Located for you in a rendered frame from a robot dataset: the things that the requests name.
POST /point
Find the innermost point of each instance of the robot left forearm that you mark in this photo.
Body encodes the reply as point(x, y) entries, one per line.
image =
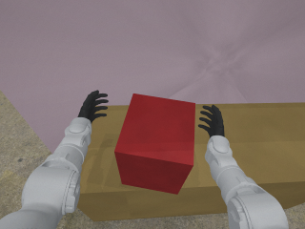
point(72, 150)

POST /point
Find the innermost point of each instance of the robot right forearm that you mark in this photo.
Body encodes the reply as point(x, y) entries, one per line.
point(228, 176)

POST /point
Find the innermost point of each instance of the pedestal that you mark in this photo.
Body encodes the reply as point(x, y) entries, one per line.
point(267, 141)

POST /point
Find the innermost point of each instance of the carton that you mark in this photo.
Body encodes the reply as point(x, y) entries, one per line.
point(155, 148)

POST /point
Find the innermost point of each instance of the robot right hand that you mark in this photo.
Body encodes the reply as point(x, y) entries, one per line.
point(215, 122)

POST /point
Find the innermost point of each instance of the robot right upper arm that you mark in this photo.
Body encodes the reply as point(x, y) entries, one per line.
point(255, 211)

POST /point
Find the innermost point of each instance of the robot left hand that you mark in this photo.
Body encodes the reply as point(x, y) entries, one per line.
point(88, 109)

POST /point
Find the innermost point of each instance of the robot left upper arm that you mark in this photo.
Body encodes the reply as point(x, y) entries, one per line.
point(50, 194)

